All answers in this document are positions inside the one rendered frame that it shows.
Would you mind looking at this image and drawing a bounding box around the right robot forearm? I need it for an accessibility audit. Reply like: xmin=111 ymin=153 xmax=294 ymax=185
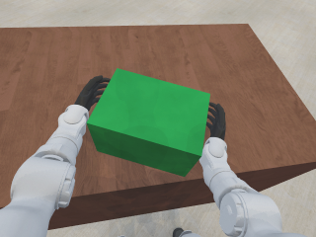
xmin=199 ymin=137 xmax=282 ymax=222

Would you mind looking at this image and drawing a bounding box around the right robot hand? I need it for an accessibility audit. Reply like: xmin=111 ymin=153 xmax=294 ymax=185
xmin=206 ymin=102 xmax=226 ymax=141

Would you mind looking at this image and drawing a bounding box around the left robot upper arm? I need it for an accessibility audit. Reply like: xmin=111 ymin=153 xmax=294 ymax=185
xmin=0 ymin=156 xmax=76 ymax=237

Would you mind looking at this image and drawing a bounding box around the pedestal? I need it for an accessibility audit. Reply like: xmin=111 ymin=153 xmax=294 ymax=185
xmin=0 ymin=24 xmax=316 ymax=230

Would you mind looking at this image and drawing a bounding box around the left robot hand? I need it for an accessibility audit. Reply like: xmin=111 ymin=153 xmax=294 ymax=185
xmin=74 ymin=75 xmax=111 ymax=112

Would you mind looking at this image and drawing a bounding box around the right robot upper arm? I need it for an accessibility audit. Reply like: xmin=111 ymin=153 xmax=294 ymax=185
xmin=219 ymin=191 xmax=307 ymax=237

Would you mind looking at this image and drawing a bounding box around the left robot forearm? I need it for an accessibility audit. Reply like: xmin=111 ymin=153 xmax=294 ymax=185
xmin=10 ymin=105 xmax=89 ymax=200

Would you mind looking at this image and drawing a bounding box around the carton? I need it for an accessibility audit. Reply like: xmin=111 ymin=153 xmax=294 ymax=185
xmin=86 ymin=68 xmax=210 ymax=177

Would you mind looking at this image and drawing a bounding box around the robot right foot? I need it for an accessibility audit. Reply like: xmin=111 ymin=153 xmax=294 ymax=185
xmin=172 ymin=227 xmax=184 ymax=237

